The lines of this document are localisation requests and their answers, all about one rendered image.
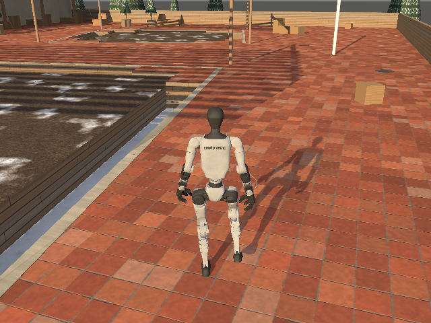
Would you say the right robot foot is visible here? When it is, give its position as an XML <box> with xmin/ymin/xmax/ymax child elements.
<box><xmin>233</xmin><ymin>251</ymin><xmax>243</xmax><ymax>262</ymax></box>

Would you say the robot right forearm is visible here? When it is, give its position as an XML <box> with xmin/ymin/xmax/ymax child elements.
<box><xmin>240</xmin><ymin>164</ymin><xmax>254</xmax><ymax>196</ymax></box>

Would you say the robot right upper arm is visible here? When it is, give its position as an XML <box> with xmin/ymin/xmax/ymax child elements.
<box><xmin>230</xmin><ymin>136</ymin><xmax>247</xmax><ymax>174</ymax></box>

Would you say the robot left upper arm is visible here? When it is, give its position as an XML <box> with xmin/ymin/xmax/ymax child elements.
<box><xmin>184</xmin><ymin>136</ymin><xmax>201</xmax><ymax>173</ymax></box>

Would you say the right robot hand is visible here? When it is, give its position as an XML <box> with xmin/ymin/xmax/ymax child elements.
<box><xmin>239</xmin><ymin>194</ymin><xmax>255</xmax><ymax>211</ymax></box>

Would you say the robot left forearm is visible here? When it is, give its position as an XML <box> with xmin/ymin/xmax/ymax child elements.
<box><xmin>178</xmin><ymin>163</ymin><xmax>191</xmax><ymax>190</ymax></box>

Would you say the left robot hand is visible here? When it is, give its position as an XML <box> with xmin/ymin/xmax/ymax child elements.
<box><xmin>176</xmin><ymin>188</ymin><xmax>192</xmax><ymax>203</ymax></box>

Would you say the robot torso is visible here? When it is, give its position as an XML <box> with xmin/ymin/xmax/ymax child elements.
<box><xmin>200</xmin><ymin>133</ymin><xmax>231</xmax><ymax>202</ymax></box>

